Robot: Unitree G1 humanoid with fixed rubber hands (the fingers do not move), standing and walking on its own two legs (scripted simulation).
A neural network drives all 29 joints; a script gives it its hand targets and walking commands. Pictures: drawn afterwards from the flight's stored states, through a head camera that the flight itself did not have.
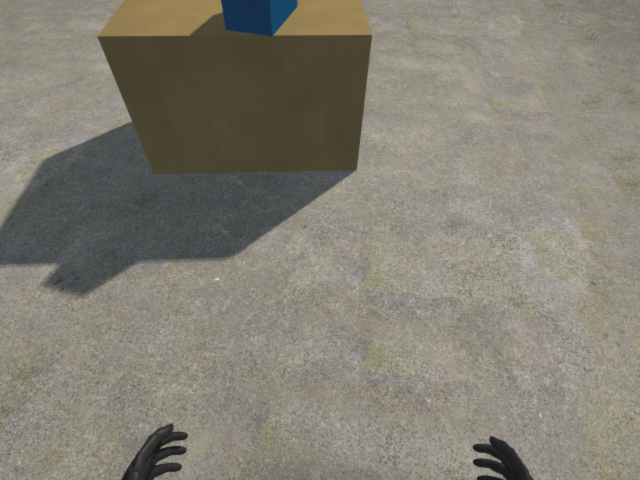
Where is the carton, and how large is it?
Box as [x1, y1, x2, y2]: [221, 0, 296, 35]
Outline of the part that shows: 221,0 226,29 272,35 296,7 296,0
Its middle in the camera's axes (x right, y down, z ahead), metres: -0.22 -0.93 +1.43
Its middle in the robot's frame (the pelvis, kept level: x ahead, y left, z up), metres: +1.69 +0.27 -0.03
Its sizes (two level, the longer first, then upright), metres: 0.302 0.182 0.179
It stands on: a pedestal, 0.64 m high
